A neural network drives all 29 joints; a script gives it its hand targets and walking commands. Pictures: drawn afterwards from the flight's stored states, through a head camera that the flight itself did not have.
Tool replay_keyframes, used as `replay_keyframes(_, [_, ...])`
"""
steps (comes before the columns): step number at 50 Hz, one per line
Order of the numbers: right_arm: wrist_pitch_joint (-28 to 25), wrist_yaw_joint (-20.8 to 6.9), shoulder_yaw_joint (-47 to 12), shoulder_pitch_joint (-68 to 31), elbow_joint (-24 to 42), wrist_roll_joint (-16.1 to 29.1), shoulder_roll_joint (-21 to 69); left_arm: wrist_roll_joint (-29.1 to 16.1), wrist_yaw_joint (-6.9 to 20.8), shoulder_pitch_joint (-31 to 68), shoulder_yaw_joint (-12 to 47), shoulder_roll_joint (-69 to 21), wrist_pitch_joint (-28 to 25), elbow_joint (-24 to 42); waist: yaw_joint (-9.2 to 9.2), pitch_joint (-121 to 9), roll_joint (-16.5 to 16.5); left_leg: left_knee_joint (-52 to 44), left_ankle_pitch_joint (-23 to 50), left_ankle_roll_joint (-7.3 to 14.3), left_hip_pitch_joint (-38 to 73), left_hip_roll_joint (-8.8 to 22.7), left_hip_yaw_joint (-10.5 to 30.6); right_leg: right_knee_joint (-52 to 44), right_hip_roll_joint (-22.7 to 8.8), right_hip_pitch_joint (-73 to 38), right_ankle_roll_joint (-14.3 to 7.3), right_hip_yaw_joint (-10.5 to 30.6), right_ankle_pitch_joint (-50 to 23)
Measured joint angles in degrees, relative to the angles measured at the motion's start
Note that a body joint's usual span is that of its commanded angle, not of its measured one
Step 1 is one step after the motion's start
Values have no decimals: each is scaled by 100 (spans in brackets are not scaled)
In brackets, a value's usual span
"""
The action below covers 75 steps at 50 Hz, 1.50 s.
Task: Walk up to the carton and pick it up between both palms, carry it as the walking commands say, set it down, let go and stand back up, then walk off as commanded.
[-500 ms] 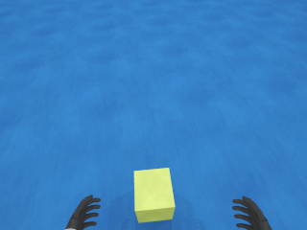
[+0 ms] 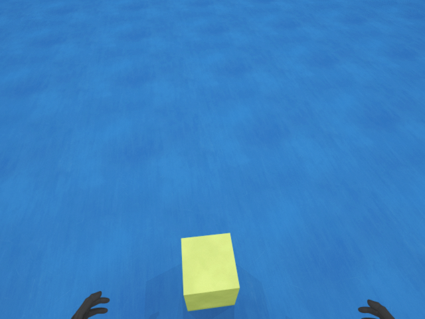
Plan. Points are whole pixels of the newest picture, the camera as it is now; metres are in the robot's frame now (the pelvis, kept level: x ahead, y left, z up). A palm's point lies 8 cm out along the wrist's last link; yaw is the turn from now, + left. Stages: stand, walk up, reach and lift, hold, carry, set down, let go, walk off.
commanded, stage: stand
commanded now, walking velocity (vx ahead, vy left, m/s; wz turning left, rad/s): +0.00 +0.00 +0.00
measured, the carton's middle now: (208, 272) +0.42 +0.04 -0.65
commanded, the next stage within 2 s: walk off in 1.40 s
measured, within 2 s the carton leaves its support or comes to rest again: neither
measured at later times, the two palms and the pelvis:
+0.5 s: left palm out of the picture +0.11 +0.29 -0.09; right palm out of the picture +0.10 -0.30 -0.08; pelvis -0.01 +0.00 +0.00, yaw +0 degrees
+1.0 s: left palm out of the picture +0.05 +0.31 -0.10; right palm out of the picture +0.07 -0.31 -0.08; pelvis -0.03 +0.00 +0.01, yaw +1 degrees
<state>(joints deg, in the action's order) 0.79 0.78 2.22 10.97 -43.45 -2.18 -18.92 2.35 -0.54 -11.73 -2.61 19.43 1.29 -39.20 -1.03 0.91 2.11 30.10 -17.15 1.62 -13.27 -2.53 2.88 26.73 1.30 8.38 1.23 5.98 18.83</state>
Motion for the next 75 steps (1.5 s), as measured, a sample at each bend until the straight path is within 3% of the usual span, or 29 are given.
replay_keyframes(14, [-50, 103, -93, -131, -420, 71, -58, -68, -103, 100, 38, 166, -19, -415, 51, 91, -65, -242, 51, 55, 283, -74, -84, -133, -97, -216, 50, 78, 0])
replay_keyframes(42, [-113, -19, -206, -204, -1176, 115, -258, -100, 5, 45, 147, 226, -121, -1221, 81, 171, -32, -641, 550, -33, 394, 15, 59, -578, -30, -377, -8, -55, -505])
replay_keyframes(75, [-108, -16, -314, -505, -1553, 175, -375, -144, -17, 423, 173, 342, -111, -1745, 84, 210, -31, -804, 590, 43, 514, -68, 88, -878, -131, -579, 64, -90, -582])
